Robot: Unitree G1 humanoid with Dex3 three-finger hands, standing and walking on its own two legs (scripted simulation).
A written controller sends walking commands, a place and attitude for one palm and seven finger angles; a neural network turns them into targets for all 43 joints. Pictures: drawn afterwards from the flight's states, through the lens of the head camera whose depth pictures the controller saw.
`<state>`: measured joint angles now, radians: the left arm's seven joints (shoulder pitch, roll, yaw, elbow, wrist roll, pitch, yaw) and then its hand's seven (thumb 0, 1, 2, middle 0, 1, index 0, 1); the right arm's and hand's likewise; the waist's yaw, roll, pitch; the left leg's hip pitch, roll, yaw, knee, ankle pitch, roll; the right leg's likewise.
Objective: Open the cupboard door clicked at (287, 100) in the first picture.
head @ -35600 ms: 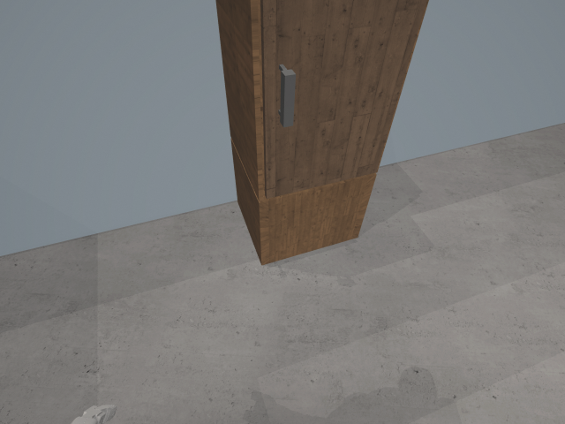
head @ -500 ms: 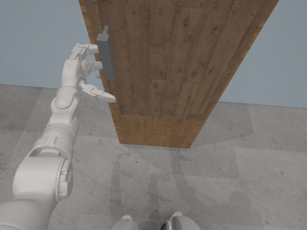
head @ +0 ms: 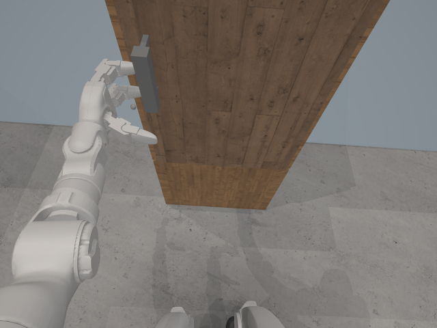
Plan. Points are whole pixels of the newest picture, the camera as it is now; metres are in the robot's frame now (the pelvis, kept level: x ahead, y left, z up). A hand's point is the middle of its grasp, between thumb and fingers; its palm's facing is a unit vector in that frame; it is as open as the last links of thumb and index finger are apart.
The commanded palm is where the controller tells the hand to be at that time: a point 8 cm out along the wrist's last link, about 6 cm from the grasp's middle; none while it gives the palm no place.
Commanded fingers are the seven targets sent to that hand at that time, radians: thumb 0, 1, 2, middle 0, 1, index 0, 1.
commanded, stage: move the hooked fingers beside the handle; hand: left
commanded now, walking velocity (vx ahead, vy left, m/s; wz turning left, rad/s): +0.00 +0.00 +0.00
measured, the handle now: (149, 75) +0.57 +0.12 +0.09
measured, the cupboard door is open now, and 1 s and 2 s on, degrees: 0 0 0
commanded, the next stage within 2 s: none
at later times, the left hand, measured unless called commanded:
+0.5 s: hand (132, 104) +0.50 +0.15 +0.08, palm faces -0.09 -1.00 +0.00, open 14.0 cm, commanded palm +0.48 +0.20 +0.09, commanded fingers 0.00 -0.50 0.30 -0.30 -1.20 -0.30 -1.20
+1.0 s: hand (114, 100) +0.51 +0.18 +0.09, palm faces -0.10 -0.99 +0.00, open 14.0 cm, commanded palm +0.49 +0.23 +0.09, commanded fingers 0.00 -0.50 0.30 -0.30 -1.20 -0.30 -1.20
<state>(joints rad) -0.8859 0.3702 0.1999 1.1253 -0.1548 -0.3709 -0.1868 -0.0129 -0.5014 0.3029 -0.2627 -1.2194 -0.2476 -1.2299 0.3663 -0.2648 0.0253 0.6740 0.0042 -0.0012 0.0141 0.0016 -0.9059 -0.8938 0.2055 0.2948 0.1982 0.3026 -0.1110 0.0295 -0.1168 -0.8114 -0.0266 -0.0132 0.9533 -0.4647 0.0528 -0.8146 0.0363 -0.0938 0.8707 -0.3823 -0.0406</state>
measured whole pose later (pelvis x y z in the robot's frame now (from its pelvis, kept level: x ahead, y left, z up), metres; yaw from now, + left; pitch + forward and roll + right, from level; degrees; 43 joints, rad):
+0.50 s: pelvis +0.00 +0.00 +0.00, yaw -2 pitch +19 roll -3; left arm -0.91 0.45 0.32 1.17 -0.12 -0.36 -0.25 -0.01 -0.50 0.30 -0.30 -1.20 -0.30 -1.22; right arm 0.39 -0.27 0.04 0.65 0.01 0.01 -0.01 0.00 -0.91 -0.89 0.21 0.29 0.20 0.30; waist -0.16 0.03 -0.10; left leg -0.83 -0.01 0.02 0.96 -0.47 0.06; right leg -0.85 0.05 -0.07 0.88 -0.37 -0.04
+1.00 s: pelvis +0.00 +0.01 +0.00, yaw -2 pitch +20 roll -4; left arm -0.90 0.52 0.35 1.16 -0.13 -0.34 -0.33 -0.01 -0.50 0.30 -0.30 -1.20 -0.30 -1.20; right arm 0.40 -0.29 0.04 0.63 0.01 0.03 -0.02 0.00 -0.90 -0.89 0.21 0.29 0.20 0.30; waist -0.16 0.03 -0.11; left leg -0.84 0.00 0.01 0.96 -0.47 0.06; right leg -0.84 0.06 -0.07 0.86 -0.37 -0.03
